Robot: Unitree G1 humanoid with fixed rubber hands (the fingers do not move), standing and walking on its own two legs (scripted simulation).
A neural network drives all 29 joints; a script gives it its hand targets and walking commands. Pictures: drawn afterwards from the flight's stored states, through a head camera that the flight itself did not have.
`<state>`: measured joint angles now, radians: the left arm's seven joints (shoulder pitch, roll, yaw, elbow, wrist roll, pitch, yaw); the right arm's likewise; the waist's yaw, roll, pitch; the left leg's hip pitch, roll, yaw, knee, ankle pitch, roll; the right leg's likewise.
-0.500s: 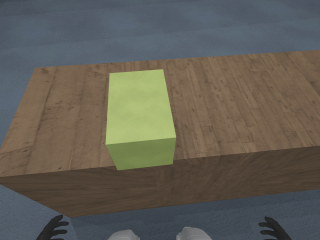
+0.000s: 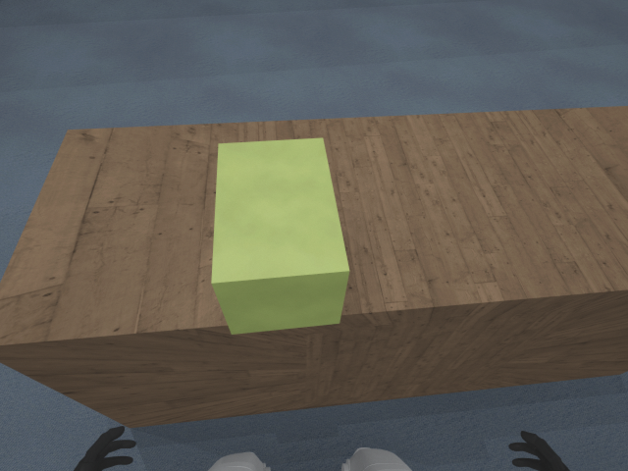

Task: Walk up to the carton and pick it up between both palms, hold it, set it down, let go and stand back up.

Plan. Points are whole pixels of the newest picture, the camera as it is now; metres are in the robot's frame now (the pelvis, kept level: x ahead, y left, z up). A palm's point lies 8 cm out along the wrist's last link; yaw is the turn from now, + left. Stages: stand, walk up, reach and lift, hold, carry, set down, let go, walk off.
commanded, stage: walk up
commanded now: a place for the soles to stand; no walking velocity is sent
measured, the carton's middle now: (278, 233) +0.45 +0.06 -0.02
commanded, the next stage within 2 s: reach and lift in 0.34 s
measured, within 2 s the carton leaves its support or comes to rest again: neither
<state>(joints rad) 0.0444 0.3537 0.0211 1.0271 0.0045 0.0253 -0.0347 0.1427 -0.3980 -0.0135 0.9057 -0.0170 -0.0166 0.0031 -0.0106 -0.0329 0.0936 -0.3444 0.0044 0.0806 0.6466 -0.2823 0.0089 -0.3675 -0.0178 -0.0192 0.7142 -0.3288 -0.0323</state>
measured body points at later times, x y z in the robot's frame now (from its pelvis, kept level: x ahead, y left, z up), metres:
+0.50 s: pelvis -0.01 +0.00 -0.01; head +0.03 +0.00 +0.44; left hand +0.15 +0.29 -0.12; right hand +0.13 -0.31 -0.11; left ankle +0.04 +0.12 -0.72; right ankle +0.03 -0.10 -0.72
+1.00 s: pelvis +0.01 -0.01 +0.00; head +0.02 -0.01 +0.45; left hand +0.16 +0.26 -0.08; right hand +0.14 -0.29 -0.09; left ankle +0.04 +0.12 -0.72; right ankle +0.03 -0.10 -0.72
